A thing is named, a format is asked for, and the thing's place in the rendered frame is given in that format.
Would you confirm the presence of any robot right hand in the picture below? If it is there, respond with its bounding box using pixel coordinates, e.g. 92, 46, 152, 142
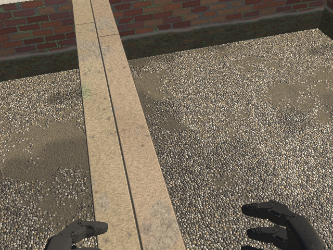
241, 199, 329, 250

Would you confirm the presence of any robot left hand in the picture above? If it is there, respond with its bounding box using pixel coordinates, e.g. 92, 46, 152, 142
44, 219, 108, 250

